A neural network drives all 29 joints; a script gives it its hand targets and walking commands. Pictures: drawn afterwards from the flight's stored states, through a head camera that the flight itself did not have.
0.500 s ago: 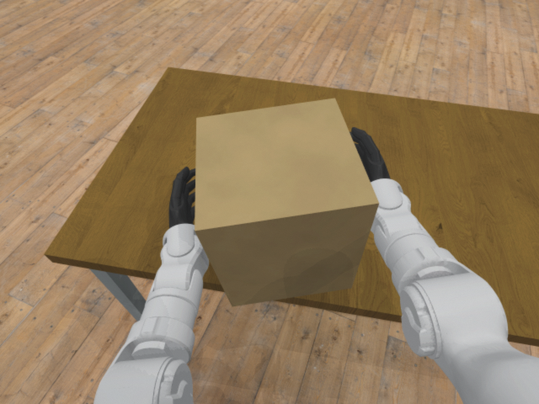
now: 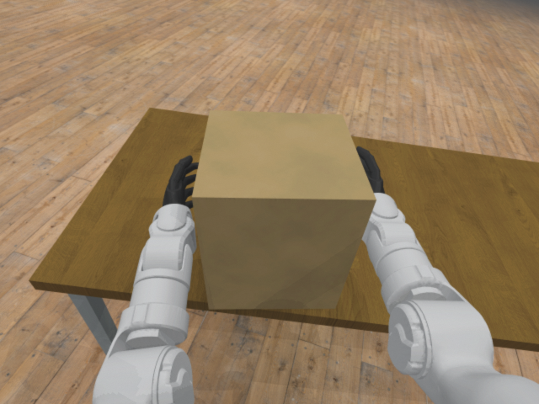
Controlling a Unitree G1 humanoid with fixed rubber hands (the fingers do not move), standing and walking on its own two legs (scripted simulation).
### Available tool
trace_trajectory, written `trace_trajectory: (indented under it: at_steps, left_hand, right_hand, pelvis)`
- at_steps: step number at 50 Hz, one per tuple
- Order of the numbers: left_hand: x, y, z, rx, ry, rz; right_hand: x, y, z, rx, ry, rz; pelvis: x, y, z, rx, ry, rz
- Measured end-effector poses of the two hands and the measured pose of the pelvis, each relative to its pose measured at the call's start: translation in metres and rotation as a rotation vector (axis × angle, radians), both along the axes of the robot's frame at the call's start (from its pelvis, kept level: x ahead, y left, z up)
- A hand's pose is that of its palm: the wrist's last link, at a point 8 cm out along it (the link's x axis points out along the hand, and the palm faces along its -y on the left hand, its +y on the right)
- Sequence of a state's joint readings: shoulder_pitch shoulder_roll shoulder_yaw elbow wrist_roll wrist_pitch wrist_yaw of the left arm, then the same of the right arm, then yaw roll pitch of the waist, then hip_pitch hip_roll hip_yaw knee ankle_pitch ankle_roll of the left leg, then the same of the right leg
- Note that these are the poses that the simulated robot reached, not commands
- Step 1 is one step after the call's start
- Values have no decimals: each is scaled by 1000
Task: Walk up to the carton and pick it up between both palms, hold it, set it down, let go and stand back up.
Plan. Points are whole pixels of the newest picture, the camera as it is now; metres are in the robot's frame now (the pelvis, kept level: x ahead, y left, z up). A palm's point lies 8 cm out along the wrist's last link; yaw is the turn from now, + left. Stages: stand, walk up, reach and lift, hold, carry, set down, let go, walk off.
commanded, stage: reach and lift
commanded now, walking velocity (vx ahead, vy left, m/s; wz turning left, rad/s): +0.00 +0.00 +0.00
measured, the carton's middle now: (274, 212) +0.38 +0.02 +0.09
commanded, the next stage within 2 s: hold in 1.46 s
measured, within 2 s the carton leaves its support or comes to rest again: neither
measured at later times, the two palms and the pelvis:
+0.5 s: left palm (179, 175) +0.39 +0.17 +0.14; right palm (374, 176) +0.41 -0.13 +0.17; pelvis +0.03 +0.01 +0.00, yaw +1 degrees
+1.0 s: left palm (178, 169) +0.38 +0.17 +0.16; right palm (381, 192) +0.37 -0.13 +0.16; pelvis +0.02 +0.03 +0.00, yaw -1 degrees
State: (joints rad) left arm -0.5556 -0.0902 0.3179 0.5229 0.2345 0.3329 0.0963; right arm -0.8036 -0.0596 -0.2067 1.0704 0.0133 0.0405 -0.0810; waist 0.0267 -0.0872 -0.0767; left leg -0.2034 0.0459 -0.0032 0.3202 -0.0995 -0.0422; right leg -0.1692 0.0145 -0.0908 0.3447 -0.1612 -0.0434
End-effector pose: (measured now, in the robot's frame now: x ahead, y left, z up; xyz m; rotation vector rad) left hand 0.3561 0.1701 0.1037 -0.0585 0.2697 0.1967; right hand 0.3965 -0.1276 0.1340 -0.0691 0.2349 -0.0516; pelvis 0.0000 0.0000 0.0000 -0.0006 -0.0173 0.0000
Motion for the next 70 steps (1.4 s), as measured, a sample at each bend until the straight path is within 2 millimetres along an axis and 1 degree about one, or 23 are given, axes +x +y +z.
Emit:
trace_trajectory:
  at_steps: [4, 8, 13, 18, 23, 29, 34, 40, 48, 59, 70]
  left_hand:
    - [-1, 3, -5, 9, 16, 1]
    - [3, 6, -1, 24, 1, -5]
    - [14, 7, 14, 32, -35, -17]
    - [25, 5, 30, 40, -61, -33]
    - [32, 3, 35, 48, -59, -75]
    - [30, 4, 33, 66, -51, -108]
    - [26, 5, 37, 90, -60, -126]
    - [22, 4, 45, 102, -74, -141]
    - [21, 0, 54, 103, -70, -146]
    - [22, -1, 59, 85, -64, -140]
    - [23, 1, 61, 72, -61, -130]
  right_hand:
    - [-3, 3, -12, 9, 17, -2]
    - [-1, 5, -11, 16, 3, -8]
    - [6, 6, 4, 16, -32, -21]
    - [13, 4, 24, 8, -61, -36]
    - [12, 1, 33, -3, -72, -59]
    - [3, 1, 27, 6, -65, -84]
    - [-8, 1, 20, 37, -71, -104]
    - [-18, -1, 21, 65, -86, -124]
    - [-22, -5, 26, 64, -86, -136]
    - [-19, -6, 35, 48, -81, -132]
    - [-15, -4, 44, 46, -76, -120]
  pelvis:
    - [-2, 4, 0, -3, 16, 1]
    - [-2, 6, -1, -5, 37, 3]
    - [3, 7, 0, -6, 49, 8]
    - [12, 8, 1, -6, 26, 9]
    - [23, 10, 1, -5, -20, 8]
    - [33, 15, 0, -7, -67, 14]
    - [36, 22, -1, -12, -84, 18]
    - [33, 30, -1, -15, -94, 8]
    - [24, 34, 0, -13, -86, -11]
    - [13, 29, 1, -11, -71, -16]
    - [13, 22, 0, -11, -65, -3]
